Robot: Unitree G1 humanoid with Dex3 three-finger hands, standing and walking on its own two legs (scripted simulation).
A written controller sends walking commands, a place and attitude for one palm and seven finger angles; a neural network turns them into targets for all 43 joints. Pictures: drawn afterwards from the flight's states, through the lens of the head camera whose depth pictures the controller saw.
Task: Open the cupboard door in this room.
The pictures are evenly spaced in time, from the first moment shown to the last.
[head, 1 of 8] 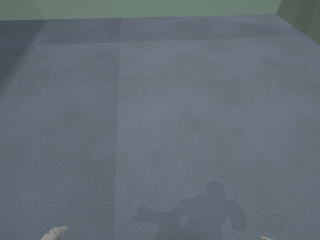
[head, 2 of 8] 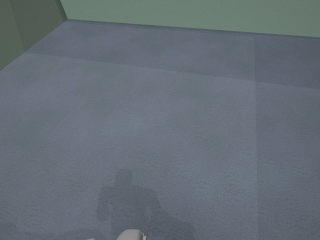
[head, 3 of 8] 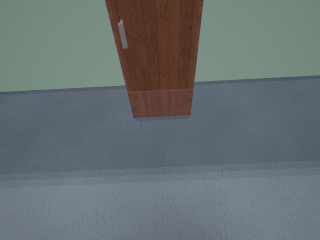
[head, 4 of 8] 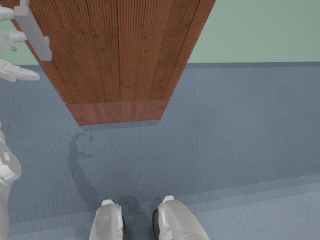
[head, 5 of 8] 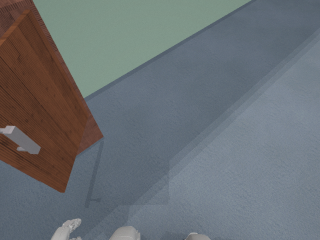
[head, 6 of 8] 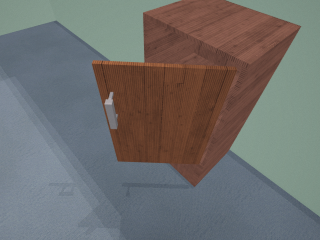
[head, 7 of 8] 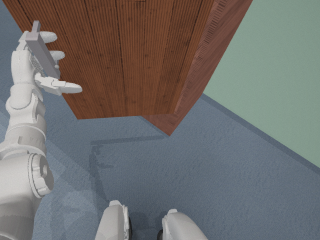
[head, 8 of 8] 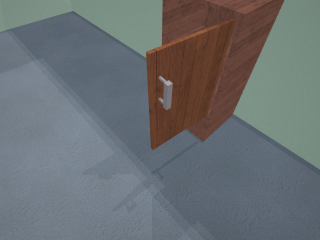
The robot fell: no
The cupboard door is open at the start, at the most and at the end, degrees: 0 87 84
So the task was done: yes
